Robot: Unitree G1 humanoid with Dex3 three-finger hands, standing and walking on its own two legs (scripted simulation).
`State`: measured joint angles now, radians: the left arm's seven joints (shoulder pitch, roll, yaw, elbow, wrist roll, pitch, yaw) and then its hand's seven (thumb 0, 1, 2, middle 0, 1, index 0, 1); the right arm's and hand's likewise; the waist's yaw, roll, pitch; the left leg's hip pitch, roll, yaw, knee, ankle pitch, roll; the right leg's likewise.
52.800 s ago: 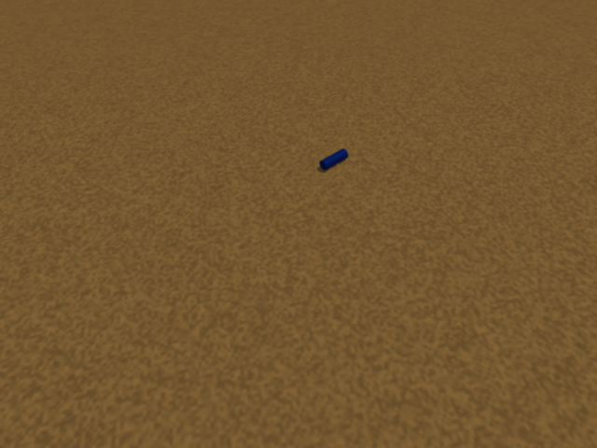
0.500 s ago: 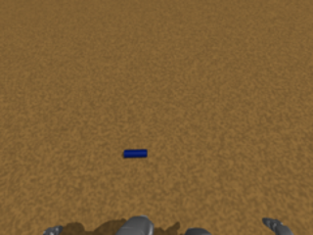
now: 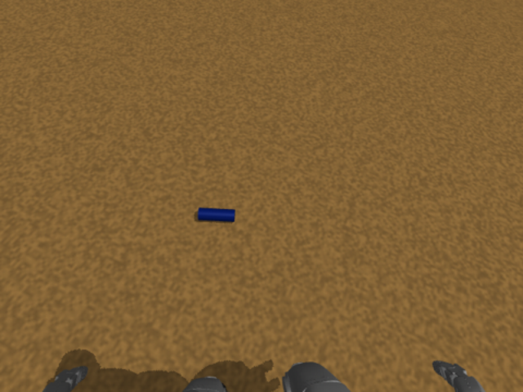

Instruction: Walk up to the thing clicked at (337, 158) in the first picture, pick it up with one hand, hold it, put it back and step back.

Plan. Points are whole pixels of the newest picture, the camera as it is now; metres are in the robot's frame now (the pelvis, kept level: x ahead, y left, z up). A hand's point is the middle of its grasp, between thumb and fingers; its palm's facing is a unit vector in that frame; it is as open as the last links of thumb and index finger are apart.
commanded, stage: step back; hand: left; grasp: from above
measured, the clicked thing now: (216, 214) +0.79 +0.16 -0.74
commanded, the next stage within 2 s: none
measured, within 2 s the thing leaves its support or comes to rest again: neither
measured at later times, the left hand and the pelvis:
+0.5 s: hand out of the picture -0.02 +0.23 -0.14, palm faces +0.01 -0.91 -0.41, open 7.4 cm; pelvis -0.17 -0.04 -0.02, yaw +3 degrees
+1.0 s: hand out of the picture -0.28 +0.18 -0.16, palm faces -0.02 -0.92 -0.39, open 7.4 cm; pelvis -0.33 -0.09 -0.02, yaw -3 degrees
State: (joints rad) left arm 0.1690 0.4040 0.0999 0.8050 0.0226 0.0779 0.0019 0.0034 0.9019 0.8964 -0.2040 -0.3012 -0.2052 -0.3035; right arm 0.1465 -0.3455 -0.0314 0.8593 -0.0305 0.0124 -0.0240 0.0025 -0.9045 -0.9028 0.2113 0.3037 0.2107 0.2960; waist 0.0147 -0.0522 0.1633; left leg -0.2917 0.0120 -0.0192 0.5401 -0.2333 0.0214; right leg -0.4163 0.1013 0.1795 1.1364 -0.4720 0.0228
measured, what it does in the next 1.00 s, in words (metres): walks backwards: right foot, then left foot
